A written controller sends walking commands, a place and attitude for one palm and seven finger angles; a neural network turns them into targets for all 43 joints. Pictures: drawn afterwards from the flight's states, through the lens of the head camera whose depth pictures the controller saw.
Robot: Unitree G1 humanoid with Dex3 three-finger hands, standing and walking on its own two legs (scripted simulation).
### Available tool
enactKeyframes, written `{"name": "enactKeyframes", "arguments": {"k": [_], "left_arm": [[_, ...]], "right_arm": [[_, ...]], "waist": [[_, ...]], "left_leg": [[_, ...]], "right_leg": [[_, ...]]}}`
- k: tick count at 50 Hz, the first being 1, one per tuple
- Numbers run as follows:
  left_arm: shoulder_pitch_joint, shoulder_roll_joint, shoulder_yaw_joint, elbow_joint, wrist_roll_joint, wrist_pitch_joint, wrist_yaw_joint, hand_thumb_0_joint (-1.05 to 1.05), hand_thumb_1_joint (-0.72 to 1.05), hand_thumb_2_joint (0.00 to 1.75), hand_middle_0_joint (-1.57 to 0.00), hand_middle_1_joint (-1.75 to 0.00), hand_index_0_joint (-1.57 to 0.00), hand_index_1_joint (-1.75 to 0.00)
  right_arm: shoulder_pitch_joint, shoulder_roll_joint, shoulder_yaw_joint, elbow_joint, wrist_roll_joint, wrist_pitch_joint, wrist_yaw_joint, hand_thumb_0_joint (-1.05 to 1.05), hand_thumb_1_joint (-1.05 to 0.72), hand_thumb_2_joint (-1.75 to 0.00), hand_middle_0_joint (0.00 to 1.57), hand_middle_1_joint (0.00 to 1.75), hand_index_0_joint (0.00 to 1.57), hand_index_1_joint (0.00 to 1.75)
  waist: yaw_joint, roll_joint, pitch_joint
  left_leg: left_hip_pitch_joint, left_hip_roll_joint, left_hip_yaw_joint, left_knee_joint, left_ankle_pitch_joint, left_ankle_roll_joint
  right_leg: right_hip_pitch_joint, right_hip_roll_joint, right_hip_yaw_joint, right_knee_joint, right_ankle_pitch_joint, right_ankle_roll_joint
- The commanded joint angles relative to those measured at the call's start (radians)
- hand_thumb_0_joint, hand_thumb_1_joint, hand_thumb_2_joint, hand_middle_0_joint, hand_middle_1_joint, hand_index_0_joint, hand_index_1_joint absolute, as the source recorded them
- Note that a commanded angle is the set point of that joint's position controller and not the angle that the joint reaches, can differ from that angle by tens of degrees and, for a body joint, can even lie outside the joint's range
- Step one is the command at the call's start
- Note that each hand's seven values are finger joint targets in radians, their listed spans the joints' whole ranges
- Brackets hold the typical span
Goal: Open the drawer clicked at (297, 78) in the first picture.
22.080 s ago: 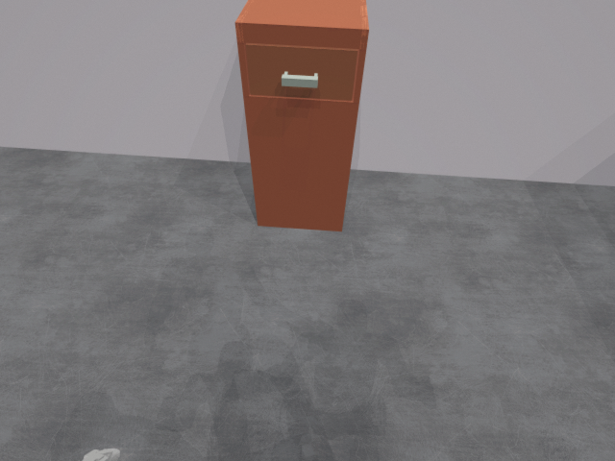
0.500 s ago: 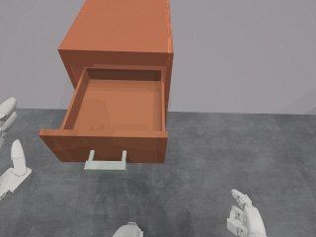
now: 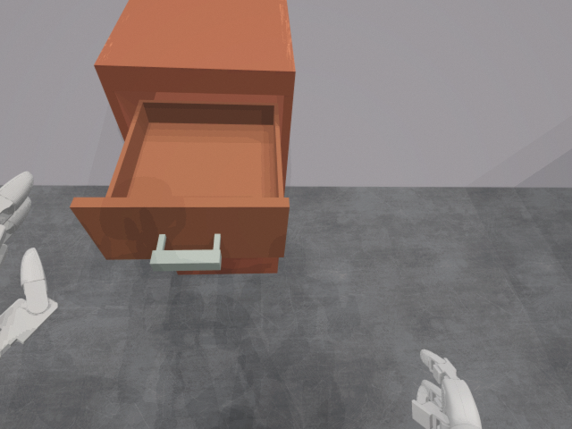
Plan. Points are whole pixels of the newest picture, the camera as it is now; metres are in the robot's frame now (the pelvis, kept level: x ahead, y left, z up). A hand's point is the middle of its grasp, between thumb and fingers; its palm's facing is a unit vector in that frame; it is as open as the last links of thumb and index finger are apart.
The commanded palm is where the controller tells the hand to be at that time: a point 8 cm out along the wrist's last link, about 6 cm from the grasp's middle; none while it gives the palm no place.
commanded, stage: stop stepping back and stand still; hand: left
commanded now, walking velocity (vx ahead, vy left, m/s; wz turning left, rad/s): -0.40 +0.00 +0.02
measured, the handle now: (188, 249) +0.39 +0.17 -0.04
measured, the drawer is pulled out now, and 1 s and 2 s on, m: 0.30 0.30 0.30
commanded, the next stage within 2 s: let the arm hang, fingers relaxed in 0.78 s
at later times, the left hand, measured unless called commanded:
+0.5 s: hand out of the picture +0.08 +0.20 +0.16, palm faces +0.34 -0.83 -0.44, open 7.4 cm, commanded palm +0.02 +0.25 +0.19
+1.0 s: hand out of the picture +0.07 +0.20 +0.01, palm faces +0.24 -0.88 -0.41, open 7.4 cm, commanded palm none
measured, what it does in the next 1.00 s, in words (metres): walks backwards: right foot, then left foot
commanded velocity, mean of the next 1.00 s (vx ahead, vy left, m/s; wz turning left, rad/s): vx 0.13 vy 0.03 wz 0.00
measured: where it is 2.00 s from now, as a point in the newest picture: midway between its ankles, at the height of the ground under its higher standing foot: outside the picture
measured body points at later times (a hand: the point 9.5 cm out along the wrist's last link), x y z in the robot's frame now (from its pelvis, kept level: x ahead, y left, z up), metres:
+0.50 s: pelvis -0.11 -0.03 +0.01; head -0.11 -0.03 +0.46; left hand +0.05 +0.24 +0.19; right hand +0.01 -0.30 -0.08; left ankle -0.12 +0.10 -0.73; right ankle -0.08 -0.11 -0.73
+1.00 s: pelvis -0.13 -0.04 -0.01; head -0.14 -0.06 +0.44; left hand +0.05 +0.25 +0.04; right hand +0.02 -0.27 -0.13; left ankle -0.11 +0.09 -0.73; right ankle -0.11 -0.14 -0.73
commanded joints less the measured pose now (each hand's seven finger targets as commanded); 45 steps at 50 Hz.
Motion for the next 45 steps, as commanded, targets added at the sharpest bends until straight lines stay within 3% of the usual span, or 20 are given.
{"name": "enactKeyframes", "arguments": {"k": [1,2,5,10,11,13,15,18,22,26,28,29,32,34,36,39,41,43,44,45], "left_arm": [[0.093,0.162,0.137,-0.197,-0.020,-0.080,0.009,0.00,0.90,0.90,-0.20,-0.30,-0.20,-0.30],[0.085,0.144,0.121,-0.264,-0.030,-0.075,0.001,0.00,0.90,0.90,-0.20,-0.30,-0.20,-0.30],[0.102,0.121,0.116,-0.310,-0.021,-0.058,0.013,0.00,0.90,0.90,-0.20,-0.30,-0.20,-0.30],[0.120,0.158,0.161,-0.262,-0.033,-0.028,0.032,0.00,0.90,0.90,-0.20,-0.30,-0.20,-0.30],[0.121,0.188,0.181,-0.232,-0.024,-0.022,0.033,0.00,0.90,0.90,-0.20,-0.30,-0.20,-0.30],[0.057,0.159,0.152,-0.170,-0.036,-0.005,0.036,0.00,0.90,0.90,-0.20,-0.30,-0.20,-0.30],[0.031,0.116,0.108,-0.110,-0.028,-0.002,0.034,0.00,0.90,0.90,-0.20,-0.30,-0.20,-0.30],[0.031,0.119,0.086,-0.064,0.001,-0.020,0.038,0.00,0.90,0.90,-0.20,-0.30,-0.20,-0.30],[0.006,0.121,0.059,-0.112,0.020,-0.039,0.053,0.00,0.90,0.90,-0.20,-0.30,-0.20,-0.30],[-0.006,0.155,0.089,-0.226,0.006,-0.071,0.053,0.00,0.90,0.90,-0.20,-0.30,-0.20,-0.30],[0.042,0.140,0.099,-0.168,0.015,-0.055,0.049,0.00,0.90,0.90,-0.20,-0.30,-0.20,-0.30],[0.016,0.133,0.093,-0.158,0.018,-0.054,0.050,0.00,0.90,0.90,-0.20,-0.30,-0.20,-0.30],[-0.016,0.121,0.078,-0.117,0.012,-0.052,0.045,0.00,0.90,0.90,-0.20,-0.30,-0.20,-0.30],[-0.013,0.112,0.069,-0.071,0.011,-0.048,0.042,0.00,0.90,0.90,-0.20,-0.30,-0.20,-0.30],[-0.049,0.115,0.062,-0.093,0.009,-0.050,0.044,0.00,0.90,0.90,-0.20,-0.30,-0.20,-0.30],[-0.059,0.125,0.066,-0.089,0.011,-0.049,0.049,0.00,0.90,0.90,-0.20,-0.30,-0.20,-0.30],[-0.047,0.135,0.070,-0.129,0.012,-0.047,0.058,0.00,0.90,0.90,-0.20,-0.30,-0.20,-0.30],[-0.056,0.119,0.059,-0.165,0.004,-0.057,0.058,0.00,0.90,0.90,-0.20,-0.30,-0.20,-0.30],[-0.161,-0.127,-0.307,0.716,0.104,0.127,-0.091,0.00,0.90,0.90,-0.20,-0.30,-0.20,-0.30],[-0.172,-0.117,-0.271,0.743,0.084,0.203,-0.119,0.00,0.90,0.90,-0.20,-0.30,-0.20,-0.30]], "right_arm": [[-0.075,-0.107,-0.075,-0.160,-0.011,-0.086,0.019,0.00,-0.90,-0.90,0.20,0.30,0.20,0.30],[-0.064,-0.101,-0.059,-0.163,-0.031,-0.093,0.025,0.00,-0.90,-0.90,0.20,0.30,0.20,0.30],[-0.039,-0.125,-0.075,-0.149,-0.009,-0.098,0.044,0.00,-0.90,-0.90,0.20,0.30,0.20,0.30],[-0.058,-0.130,-0.042,-0.196,0.009,-0.084,0.029,0.00,-0.90,-0.90,0.20,0.30,0.20,0.30],[-0.052,-0.123,-0.048,-0.199,0.009,-0.070,0.023,0.00,-0.90,-0.90,0.20,0.30,0.20,0.30],[-0.038,-0.124,-0.066,-0.190,0.019,-0.053,0.017,0.00,-0.90,-0.90,0.20,0.30,0.20,0.30],[-0.052,-0.119,-0.063,-0.151,0.004,-0.044,0.016,0.00,-0.90,-0.90,0.20,0.30,0.20,0.30],[-0.073,-0.116,-0.045,-0.145,-0.003,-0.049,0.009,0.00,-0.90,-0.90,0.20,0.30,0.20,0.30],[-0.047,-0.118,-0.043,-0.142,-0.006,-0.094,0.002,0.00,-0.90,-0.90,0.20,0.30,0.20,0.30],[-0.026,-0.169,-0.072,-0.185,-0.005,-0.118,0.009,0.00,-0.90,-0.90,0.20,0.30,0.20,0.30],[-0.027,-0.129,-0.047,-0.165,0.000,-0.107,0.010,0.00,-0.90,-0.90,0.20,0.30,0.20,0.30],[-0.035,-0.133,-0.049,-0.164,0.005,-0.109,0.007,0.00,-0.90,-0.90,0.20,0.30,0.20,0.30],[-0.031,-0.142,-0.057,-0.155,0.005,-0.116,0.000,0.00,-0.90,-0.90,0.20,0.30,0.20,0.30],[-0.021,-0.130,-0.059,-0.151,-0.001,-0.106,-0.001,0.00,-0.90,-0.90,0.20,0.30,0.20,0.30],[-0.012,-0.128,-0.062,-0.140,-0.004,-0.093,0.009,0.00,-0.90,-0.90,0.20,0.30,0.20,0.30],[-0.012,-0.104,-0.040,-0.134,-0.012,-0.082,0.012,0.00,-0.90,-0.90,0.20,0.30,0.20,0.30],[-0.030,-0.110,-0.035,-0.139,-0.013,-0.082,0.002,0.00,-0.90,-0.90,0.20,0.30,0.20,0.30],[-0.038,-0.133,-0.033,-0.154,-0.024,-0.086,0.001,0.00,-0.90,-0.90,0.20,0.30,0.20,0.30],[0.014,-0.217,-0.085,0.111,-0.036,-0.103,0.090,0.00,-0.90,-0.90,0.20,0.30,0.20,0.30],[0.057,-0.167,-0.072,0.090,-0.033,-0.037,0.081,0.00,-0.90,-0.90,0.20,0.30,0.20,0.30]], "waist": [[0.055,0.304,-0.292],[0.042,0.324,-0.280],[0.035,0.247,-0.248],[0.023,0.207,-0.129],[0.017,0.086,-0.117],[0.012,-0.164,-0.078],[-0.018,-0.119,-0.046],[0.002,-0.105,-0.046],[0.018,-0.077,-0.040],[0.041,0.211,-0.105],[0.031,0.281,-0.052],[0.026,0.245,-0.008],[0.018,0.073,-0.001],[0.015,-0.052,0.010],[0.010,-0.118,-0.016],[0.008,-0.113,-0.055],[0.012,-0.004,-0.054],[0.019,0.176,-0.009],[-0.049,0.227,0.062],[-0.024,0.225,0.005]], "left_leg": [[0.295,0.346,-0.222,-0.129,0.853,0.137],[0.200,0.346,-0.253,-0.161,0.778,0.153],[0.199,0.275,-0.135,-0.141,0.543,0.137],[-0.105,0.140,-0.076,-0.170,-0.334,0.057],[-0.101,0.071,-0.019,-0.048,-0.356,0.025],[-0.052,-0.021,-0.015,0.403,-0.246,-0.010],[-0.094,-0.009,-0.064,0.574,-0.172,-0.005],[-0.064,0.013,-0.015,0.311,-0.184,0.019],[0.096,-0.004,0.049,-0.106,-0.179,0.061],[0.173,0.191,-0.178,-0.218,0.028,0.127],[-0.071,0.191,-0.192,-0.318,-0.403,0.128],[-0.141,0.180,-0.177,-0.306,-0.447,0.126],[-0.129,0.104,-0.104,-0.173,-0.382,0.094],[-0.090,0.014,-0.020,0.039,-0.333,0.062],[-0.071,-0.015,0.016,0.266,-0.234,0.042],[0.039,0.021,0.002,0.116,-0.205,0.049],[0.183,0.016,0.014,-0.087,-0.157,0.057],[0.109,0.149,-0.204,-0.254,-0.261,0.110],[-0.062,0.211,-0.294,-0.149,-0.112,0.134],[-0.087,0.225,-0.289,-0.194,-0.155,0.161]], "right_leg": [[-0.090,0.003,0.058,0.267,-0.235,0.013],[-0.055,0.019,0.065,0.345,-0.278,0.026],[-0.080,0.019,0.034,0.328,-0.181,0.034],[0.229,0.006,-0.041,-0.146,-0.036,0.015],[0.206,-0.057,0.026,-0.242,-0.053,-0.018],[-0.088,-0.331,0.454,-0.434,-0.403,-0.147],[-0.117,-0.333,0.361,-0.392,-0.263,-0.152],[-0.027,-0.279,0.223,-0.356,-0.167,-0.113],[0.040,-0.246,0.207,-0.333,-0.209,-0.089],[0.081,-0.040,0.025,0.002,0.014,-0.001],[0.151,-0.018,-0.021,0.040,-0.125,0.007],[0.176,-0.013,-0.020,0.025,-0.097,0.008],[0.166,-0.034,0.066,-0.124,-0.157,-0.002],[0.049,-0.146,0.304,-0.304,-0.402,-0.066],[0.026,-0.288,0.494,-0.413,-0.436,-0.138],[0.015,-0.276,0.318,-0.345,-0.281,-0.139],[-0.052,-0.198,0.215,-0.271,-0.273,-0.095],[-0.030,-0.044,0.097,-0.093,-0.172,-0.024],[-0.144,-0.051,-0.021,0.202,-0.020,-0.004],[-0.118,-0.029,0.047,0.260,-0.180,-0.012]]}}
